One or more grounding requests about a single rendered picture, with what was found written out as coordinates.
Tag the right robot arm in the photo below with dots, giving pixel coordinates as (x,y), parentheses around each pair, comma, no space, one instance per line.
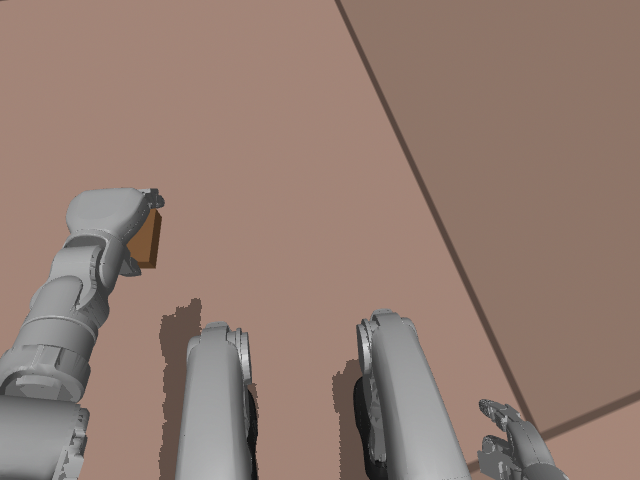
(542,471)

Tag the right robot foot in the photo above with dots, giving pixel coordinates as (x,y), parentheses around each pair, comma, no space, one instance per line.
(375,469)

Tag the left robot arm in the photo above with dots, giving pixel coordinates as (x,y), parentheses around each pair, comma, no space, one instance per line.
(45,373)

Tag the left robot hand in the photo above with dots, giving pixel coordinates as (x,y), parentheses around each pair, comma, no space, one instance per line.
(120,212)

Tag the right robot hand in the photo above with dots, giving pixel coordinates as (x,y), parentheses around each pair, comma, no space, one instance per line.
(502,460)

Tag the small box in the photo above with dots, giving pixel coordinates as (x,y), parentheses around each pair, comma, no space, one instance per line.
(143,246)

